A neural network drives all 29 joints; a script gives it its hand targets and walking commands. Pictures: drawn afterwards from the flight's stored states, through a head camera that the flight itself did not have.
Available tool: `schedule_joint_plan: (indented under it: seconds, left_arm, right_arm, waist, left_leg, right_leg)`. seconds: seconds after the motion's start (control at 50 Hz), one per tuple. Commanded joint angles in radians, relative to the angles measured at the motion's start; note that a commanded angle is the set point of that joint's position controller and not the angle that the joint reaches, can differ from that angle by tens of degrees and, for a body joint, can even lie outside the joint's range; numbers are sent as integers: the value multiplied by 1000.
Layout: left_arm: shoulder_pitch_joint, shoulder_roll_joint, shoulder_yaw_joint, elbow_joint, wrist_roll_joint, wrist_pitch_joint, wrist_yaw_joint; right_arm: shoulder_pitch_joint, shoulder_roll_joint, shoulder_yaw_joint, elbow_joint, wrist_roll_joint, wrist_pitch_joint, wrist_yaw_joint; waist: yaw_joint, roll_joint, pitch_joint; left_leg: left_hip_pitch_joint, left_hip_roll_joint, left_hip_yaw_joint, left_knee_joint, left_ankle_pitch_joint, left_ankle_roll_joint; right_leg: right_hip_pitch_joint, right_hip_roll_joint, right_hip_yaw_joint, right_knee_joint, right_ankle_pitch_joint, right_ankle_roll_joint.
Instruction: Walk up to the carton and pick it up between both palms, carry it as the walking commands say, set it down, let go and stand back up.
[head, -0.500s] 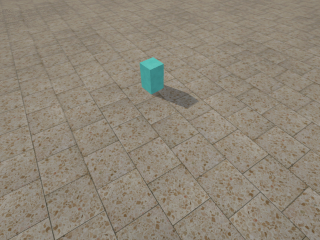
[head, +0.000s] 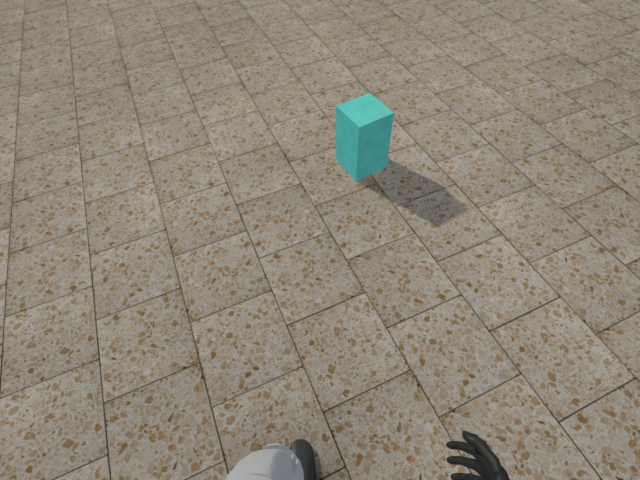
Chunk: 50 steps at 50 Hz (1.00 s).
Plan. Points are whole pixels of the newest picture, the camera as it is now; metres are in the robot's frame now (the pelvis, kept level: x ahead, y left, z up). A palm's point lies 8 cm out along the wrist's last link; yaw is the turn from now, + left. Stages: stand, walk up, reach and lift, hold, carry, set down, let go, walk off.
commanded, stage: walk up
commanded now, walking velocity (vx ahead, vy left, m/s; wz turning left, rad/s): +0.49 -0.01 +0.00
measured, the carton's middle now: (362, 138) +1.43 +0.01 -0.61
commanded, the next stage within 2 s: none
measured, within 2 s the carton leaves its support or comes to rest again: neither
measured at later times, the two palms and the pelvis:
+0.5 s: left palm (243, 293) +0.40 +0.19 -0.12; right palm out of the picture +0.17 -0.23 -0.10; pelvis +0.30 -0.02 +0.02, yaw +2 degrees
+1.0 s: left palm (268, 279) +0.42 +0.15 -0.09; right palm (495, 177) +0.70 -0.27 -0.10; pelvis +0.57 -0.05 +0.03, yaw +0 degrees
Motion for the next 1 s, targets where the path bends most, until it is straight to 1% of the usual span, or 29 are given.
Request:
schedule_joint_plan:
  seconds: [0.0,0.02,0.06,0.08,0.12,0.14,0.18,0.2,0.26,0.3,0.36,0.38,0.42,0.44,0.48,0.5,0.52,0.54,0.58,0.6,0.64,0.68,0.7,0.72,0.76,0.8,0.84,0.9,0.98]
  left_arm:
    - [0,144,56,-49,-31,8,7]
    - [-87,111,44,-64,-44,16,6]
    - [-118,85,24,-75,-18,24,-1]
    - [-102,66,36,-78,-12,33,-5]
    - [-127,60,43,-89,-1,66,-7]
    - [-123,64,40,-76,-3,77,-7]
    - [-165,54,38,-106,-2,93,-24]
    - [-220,66,31,-133,2,102,-30]
    - [-329,94,33,-172,-11,99,-65]
    - [-447,136,37,-221,-2,98,-77]
    - [-556,155,34,-241,-19,67,-75]
    - [-609,145,26,-251,-12,59,-73]
    - [-631,136,30,-250,-11,51,-64]
    - [-598,142,31,-235,-11,52,-58]
    - [-429,156,44,-195,-6,26,-40]
    - [-210,196,56,-136,-7,13,-26]
    - [-34,357,94,-94,1,8,-9]
    - [5,395,103,-71,14,13,-13]
    - [-111,350,81,-92,-14,6,-18]
    - [-189,246,57,-112,-5,4,-20]
    - [-249,192,43,-125,-8,0,-24]
    - [-235,165,30,-104,-20,5,-29]
    - [-200,159,32,-91,-22,1,-27]
    - [-156,175,32,-75,-20,0,-24]
    - [-134,196,25,-57,-18,-2,-16]
    - [-141,194,26,-68,-11,-2,-8]
    - [-100,169,21,-64,-14,-7,-10]
    - [-51,203,18,-51,-11,-13,2]
    - [-54,286,49,-60,-2,-9,6]
  right_arm:
    - [544,-297,-93,63,17,-40,-45]
    - [390,-224,-71,69,10,-43,-43]
    - [318,-144,-45,60,5,-51,-45]
    - [288,-81,-26,64,20,-55,-42]
    - [280,-103,-18,60,6,-59,-38]
    - [298,-86,-10,75,11,-61,-34]
    - [335,-91,-7,79,14,-71,-37]
    - [369,-104,-13,101,16,-71,-43]
    - [441,-80,0,118,15,-74,-50]
    - [499,-80,-1,135,13,-68,-60]
    - [446,-82,0,125,9,-65,-60]
    - [497,-96,-2,140,19,-65,-64]
    - [579,-108,2,178,11,-58,-68]
    - [594,-130,-4,188,12,-62,-70]
    - [534,-169,-17,184,12,-53,-77]
    - [518,-159,-19,156,27,-54,-79]
    - [529,-116,1,122,44,-57,-66]
    - [531,-49,8,120,54,-57,-67]
    - [447,-136,-29,141,52,-52,-66]
    - [408,-103,-25,143,43,-42,-55]
    - [393,-8,-17,129,32,-12,-40]
    - [370,-17,-25,111,19,16,-29]
    - [345,-10,-31,107,22,23,-26]
    - [327,-7,-21,91,9,25,-27]
    - [315,27,-6,66,20,48,-20]
    - [223,-20,-5,33,23,58,-10]
    - [119,-49,1,-7,11,58,6]
    - [10,-72,-2,-23,5,29,17]
    - [-33,-61,2,-58,20,4,13]
  waist:
    - [-221,23,-477]
    - [-208,-25,-282]
    - [-156,-9,-107]
    - [-126,5,-32]
    - [-117,-54,19]
    - [-97,25,31]
    - [-95,155,43]
    - [-105,117,67]
    - [-128,248,72]
    - [-157,225,64]
    - [-137,252,136]
    - [-190,219,150]
    - [-200,133,130]
    - [-188,174,97]
    - [-95,90,-82]
    - [-12,27,-227]
    - [30,-258,-440]
    - [40,-353,-509]
    - [12,-77,-412]
    - [-37,-14,-261]
    - [-69,-102,-83]
    - [-82,-111,-34]
    - [-78,-150,11]
    - [-77,-78,36]
    - [-105,-221,68]
    - [-108,-209,133]
    - [-76,-220,187]
    - [-52,-80,184]
    - [-49,-100,97]
  left_leg:
    - [909,559,-791,-142,309,165]
    - [748,463,-604,-155,235,186]
    - [435,355,-418,-238,167,91]
    - [326,301,-374,-270,152,42]
    - [215,341,-347,-321,118,76]
    - [255,267,-300,-310,116,20]
    - [256,243,-240,-336,38,11]
    - [269,258,-257,-343,50,0]
    - [401,210,-163,-328,214,-12]
    - [397,252,-196,-345,259,-9]
    - [337,207,-143,-434,-62,24]
    - [409,220,-159,-421,18,33]
    - [511,267,-185,-338,230,46]
    - [530,282,-175,-292,355,43]
    - [551,250,-115,-30,494,17]
    - [410,183,-89,214,379,-15]
    - [182,91,-95,535,-191,-48]
    - [-29,25,-188,725,-495,-37]
    - [-39,99,-277,793,-311,-49]
    - [-23,132,-266,745,-268,-48]
    - [25,131,-237,645,-191,-22]
    - [27,111,-225,613,-127,-20]
    - [-35,95,-178,636,-98,-34]
    - [-28,111,-199,615,-80,-40]
    - [-40,96,-162,570,-30,-55]
    - [-95,114,-153,503,63,-76]
    - [-150,128,-140,399,127,-95]
    - [-160,124,-103,245,162,-102]
    - [-32,120,-105,32,73,-60]
  right_leg:
    - [-683,41,192,1064,28,-46]
    - [-744,17,182,1091,150,-47]
    - [-649,-13,137,963,197,-52]
    - [-625,-7,133,915,241,-70]
    - [-609,-4,115,891,258,-49]
    - [-644,-3,93,806,301,-48]
    - [-710,3,54,744,361,-42]
    - [-727,-11,76,708,404,-29]
    - [-840,-4,11,632,483,-12]
    - [-836,-9,19,541,541,-14]
    - [-698,18,-39,271,525,-3]
    - [-731,36,-75,227,491,-5]
    - [-723,78,-117,198,372,-22]
    - [-674,79,-127,180,362,-26]
    - [-422,113,-85,61,367,-71]
    - [-105,37,-10,57,447,-108]
    - [213,-271,344,53,575,-172]
    - [361,-360,538,15,653,-227]
    - [118,-348,501,-8,777,-202]
    - [-72,-276,367,-32,738,-144]
    - [-254,-203,176,-75,744,-75]
    - [-288,-149,130,-123,654,-28]
    - [-267,-132,129,-142,688,-52]
    - [-305,-142,109,-142,720,-34]
    - [-402,-137,32,-179,642,5]
    - [-446,-113,60,-270,304,-46]
    - [-418,-119,64,-292,334,-60]
    - [-280,-162,88,-281,573,-100]
    - [-172,-215,64,-230,527,-133]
